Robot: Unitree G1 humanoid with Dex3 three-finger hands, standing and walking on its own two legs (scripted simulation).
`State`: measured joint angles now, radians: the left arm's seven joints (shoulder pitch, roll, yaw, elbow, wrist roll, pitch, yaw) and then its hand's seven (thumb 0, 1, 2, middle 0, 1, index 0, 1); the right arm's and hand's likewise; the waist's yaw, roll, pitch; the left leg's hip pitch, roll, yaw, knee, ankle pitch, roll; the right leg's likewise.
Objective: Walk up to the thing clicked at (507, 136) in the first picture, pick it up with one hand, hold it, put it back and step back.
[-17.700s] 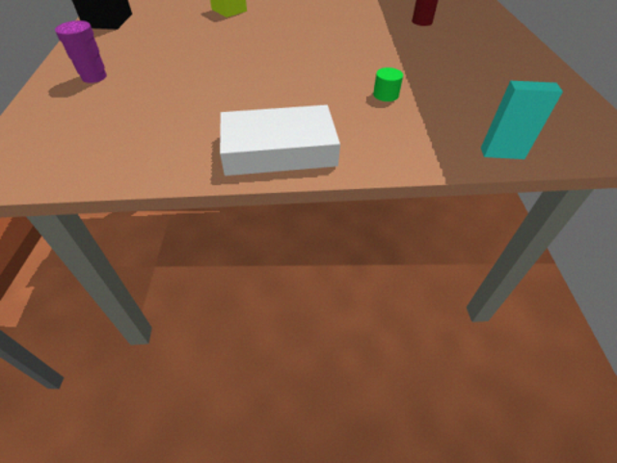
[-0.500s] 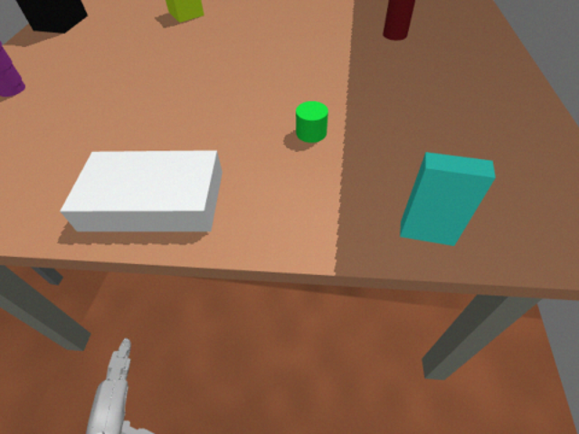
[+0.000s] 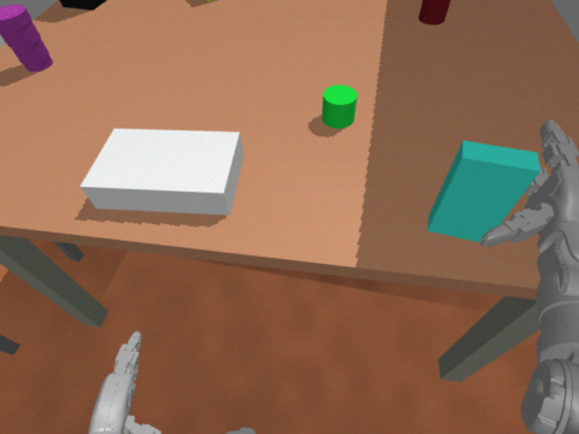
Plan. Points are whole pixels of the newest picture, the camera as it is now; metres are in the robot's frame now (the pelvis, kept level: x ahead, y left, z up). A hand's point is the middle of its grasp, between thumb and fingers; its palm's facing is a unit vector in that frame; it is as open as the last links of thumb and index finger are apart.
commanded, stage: close in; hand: right
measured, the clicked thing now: (475, 196) +0.43 -0.20 +0.09
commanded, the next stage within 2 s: rest palm in 0.18 s
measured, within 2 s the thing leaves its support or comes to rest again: leaves its support in 1.82 s
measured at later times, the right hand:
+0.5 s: hand (478, 191) +0.43 -0.20 +0.10, palm faces +0.13 +0.99 +0.03, open 17.7 cm
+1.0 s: hand (476, 188) +0.43 -0.20 +0.10, palm faces +0.13 +0.99 +0.03, open 17.3 cm
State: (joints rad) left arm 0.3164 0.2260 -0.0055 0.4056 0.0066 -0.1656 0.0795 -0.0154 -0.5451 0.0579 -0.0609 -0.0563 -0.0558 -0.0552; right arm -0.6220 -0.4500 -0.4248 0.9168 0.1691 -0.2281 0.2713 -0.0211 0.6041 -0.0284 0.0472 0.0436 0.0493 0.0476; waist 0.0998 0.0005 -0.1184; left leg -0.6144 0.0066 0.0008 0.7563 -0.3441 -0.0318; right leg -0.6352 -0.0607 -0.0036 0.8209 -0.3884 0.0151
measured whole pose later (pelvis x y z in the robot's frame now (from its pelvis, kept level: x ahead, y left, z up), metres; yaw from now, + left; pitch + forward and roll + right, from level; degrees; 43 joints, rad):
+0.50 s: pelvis -0.01 +0.01 +0.00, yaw +0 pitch +10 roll +1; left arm 0.35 0.23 0.05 0.33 -0.01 -0.11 0.04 -0.02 -0.58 0.08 -0.05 -0.04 -0.03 -0.06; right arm -0.63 -0.36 -0.34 0.85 0.15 -0.20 0.15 -0.02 0.61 -0.06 0.04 0.06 0.04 0.06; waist 0.08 0.01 -0.10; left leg -0.63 0.02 0.00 0.81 -0.36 -0.02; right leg -0.63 -0.05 -0.01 0.83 -0.38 0.02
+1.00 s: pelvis -0.01 +0.01 +0.00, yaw +0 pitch +10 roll +0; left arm 0.35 0.23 0.04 0.33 -0.01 -0.11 0.04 -0.02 -0.59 0.09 -0.05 -0.04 -0.03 -0.06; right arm -0.64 -0.36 -0.34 0.85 0.15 -0.20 0.13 -0.02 0.60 -0.14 0.09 0.14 0.10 0.15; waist 0.08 0.01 -0.09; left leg -0.62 0.02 -0.01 0.80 -0.36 -0.03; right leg -0.61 -0.05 -0.01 0.82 -0.38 0.02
